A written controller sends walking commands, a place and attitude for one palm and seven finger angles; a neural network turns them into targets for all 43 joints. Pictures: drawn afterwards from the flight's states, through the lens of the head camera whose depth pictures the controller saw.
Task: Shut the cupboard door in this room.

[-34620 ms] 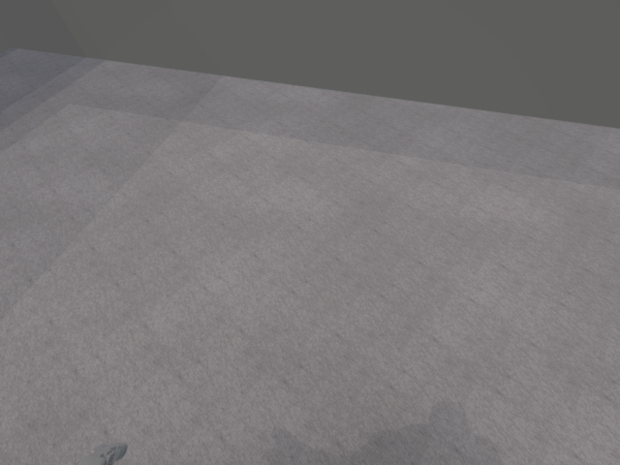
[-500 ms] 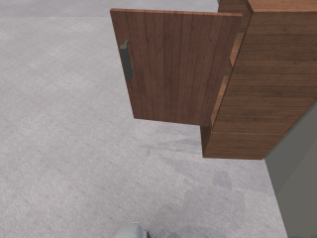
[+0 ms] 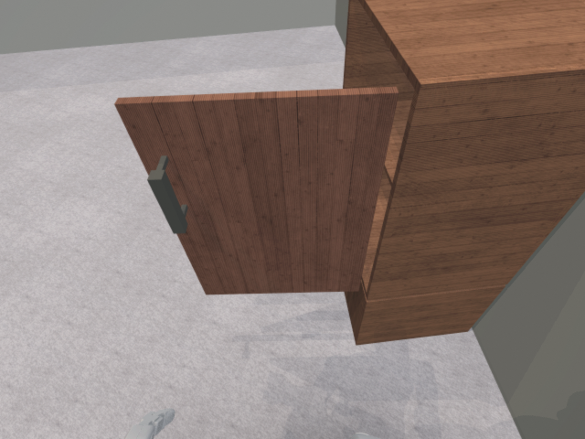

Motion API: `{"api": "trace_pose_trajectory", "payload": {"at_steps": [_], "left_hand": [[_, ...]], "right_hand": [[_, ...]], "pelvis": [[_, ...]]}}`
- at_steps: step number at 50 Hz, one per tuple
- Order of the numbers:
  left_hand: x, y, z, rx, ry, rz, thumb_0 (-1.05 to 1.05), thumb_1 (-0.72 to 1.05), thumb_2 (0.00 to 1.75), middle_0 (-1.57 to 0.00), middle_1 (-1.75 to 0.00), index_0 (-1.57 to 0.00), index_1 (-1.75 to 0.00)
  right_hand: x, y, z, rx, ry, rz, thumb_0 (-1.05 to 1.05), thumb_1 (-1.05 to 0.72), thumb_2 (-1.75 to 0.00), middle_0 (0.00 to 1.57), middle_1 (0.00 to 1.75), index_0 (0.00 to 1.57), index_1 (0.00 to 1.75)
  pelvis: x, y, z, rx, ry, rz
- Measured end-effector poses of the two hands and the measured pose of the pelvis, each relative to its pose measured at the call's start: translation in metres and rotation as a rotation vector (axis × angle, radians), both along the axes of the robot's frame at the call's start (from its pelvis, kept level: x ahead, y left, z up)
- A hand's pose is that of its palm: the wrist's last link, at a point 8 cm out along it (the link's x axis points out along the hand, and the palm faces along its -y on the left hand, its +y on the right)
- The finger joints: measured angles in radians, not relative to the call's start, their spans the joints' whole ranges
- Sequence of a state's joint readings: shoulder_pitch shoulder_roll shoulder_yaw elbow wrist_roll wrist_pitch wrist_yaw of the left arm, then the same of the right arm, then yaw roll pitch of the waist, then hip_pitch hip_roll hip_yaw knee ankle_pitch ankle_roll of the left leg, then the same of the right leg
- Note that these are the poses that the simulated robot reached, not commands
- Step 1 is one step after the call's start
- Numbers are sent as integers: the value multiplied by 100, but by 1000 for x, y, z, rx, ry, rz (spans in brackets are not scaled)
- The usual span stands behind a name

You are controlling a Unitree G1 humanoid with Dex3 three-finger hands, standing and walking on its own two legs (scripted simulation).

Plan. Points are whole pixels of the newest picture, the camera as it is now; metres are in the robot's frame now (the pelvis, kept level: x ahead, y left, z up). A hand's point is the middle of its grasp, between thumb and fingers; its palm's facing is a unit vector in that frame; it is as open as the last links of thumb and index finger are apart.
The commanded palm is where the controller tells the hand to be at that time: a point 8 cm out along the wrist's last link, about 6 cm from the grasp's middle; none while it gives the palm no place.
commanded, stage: come to a stop and stand still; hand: left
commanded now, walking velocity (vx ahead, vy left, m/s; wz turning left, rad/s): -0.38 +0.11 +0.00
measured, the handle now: (172, 195) +0.50 +0.24 +0.02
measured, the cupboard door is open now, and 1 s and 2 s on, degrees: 84 84 84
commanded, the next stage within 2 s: look again from close up in 1.88 s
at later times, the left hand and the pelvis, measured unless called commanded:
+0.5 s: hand out of the picture +0.04 +0.26 -0.17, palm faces +0.07 -0.96 -0.27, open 7.3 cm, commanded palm none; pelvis +0.00 +0.05 +0.00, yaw +1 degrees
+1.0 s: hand out of the picture -0.02 +0.29 -0.15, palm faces -0.01 -0.98 -0.20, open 7.3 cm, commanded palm none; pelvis -0.04 +0.12 +0.02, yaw -1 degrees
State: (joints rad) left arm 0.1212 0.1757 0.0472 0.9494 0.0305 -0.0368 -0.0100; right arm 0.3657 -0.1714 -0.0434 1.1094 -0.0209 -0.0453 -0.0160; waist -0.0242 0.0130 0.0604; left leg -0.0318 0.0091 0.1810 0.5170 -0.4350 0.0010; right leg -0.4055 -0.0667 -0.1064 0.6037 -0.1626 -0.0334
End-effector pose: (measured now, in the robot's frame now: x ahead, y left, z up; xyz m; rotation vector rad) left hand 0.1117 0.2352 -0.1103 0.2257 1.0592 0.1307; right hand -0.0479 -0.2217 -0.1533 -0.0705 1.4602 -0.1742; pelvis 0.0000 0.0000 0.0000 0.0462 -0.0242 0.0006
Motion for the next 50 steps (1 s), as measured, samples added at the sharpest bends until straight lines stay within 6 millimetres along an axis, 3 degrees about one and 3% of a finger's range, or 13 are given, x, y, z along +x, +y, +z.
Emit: {"api": "trace_pose_trajectory", "payload": {"at_steps": [3, 8, 16, 24, 30, 36, 43, 50], "left_hand": [[6, -13, -3, -5, 19, 0, 0, 91, 90, -20, -30, -20, -30], [-10, -20, 0, 1, 118, 47, 0, 92, 89, -20, -30, -21, -30], [-41, 11, 2, 28, 195, 101, 0, 92, 89, -21, -30, -21, -30], [-78, 60, -18, 23, 196, 125, 0, 91, 89, -21, -30, -21, -30], [-97, 91, -14, 20, 193, 125, 1, 91, 90, -20, -30, -20, -30], [-114, 102, -10, 28, 183, 118, 1, 91, 90, -20, -30, -20, -30], [-137, 97, -6, -16, 242, 78, 1, 91, 90, -20, -30, -20, -30], [-139, 103, -13, -45, 272, 58, 1, 92, 90, -20, -30, -21, -30]], "right_hand": [[10, -4, -3, 14, 43, -9, 1, -91, -90, 20, 30, 19, 29], [46, -7, 4, 16, 22, -4, 1, -91, -90, 20, 30, 19, 29], [98, -2, 11, -8, -78, 54, 1, -91, -90, 20, 30, 19, 29], [120, 21, 25, -93, -266, 91, 1, -91, -90, 20, 30, 19, 29], [113, 60, 31, -84, -365, 90, 1, -91, -90, 20, 30, 19, 29], [95, 94, 16, -17, -350, 103, 1, -92, -90, 20, 30, 20, 29], [51, 104, 18, -26, -250, 72, 0, -94, -90, 20, 30, 20, 29], [-3, 109, 25, -52, -104, 49, 1, -92, -90, 20, 30, 20, 29]], "pelvis": [[13, -7, 0, -18, -10, 4], [23, -9, 11, -19, -1, 6], [14, 6, 15, -11, 16, 5], [-1, 48, 2, -49, 17, 20], [-9, 78, 4, -43, -33, -8], [-23, 94, 1, -14, -20, -14], [-38, 110, 12, -41, -9, -14], [-39, 119, 15, -45, -5, -18]]}}
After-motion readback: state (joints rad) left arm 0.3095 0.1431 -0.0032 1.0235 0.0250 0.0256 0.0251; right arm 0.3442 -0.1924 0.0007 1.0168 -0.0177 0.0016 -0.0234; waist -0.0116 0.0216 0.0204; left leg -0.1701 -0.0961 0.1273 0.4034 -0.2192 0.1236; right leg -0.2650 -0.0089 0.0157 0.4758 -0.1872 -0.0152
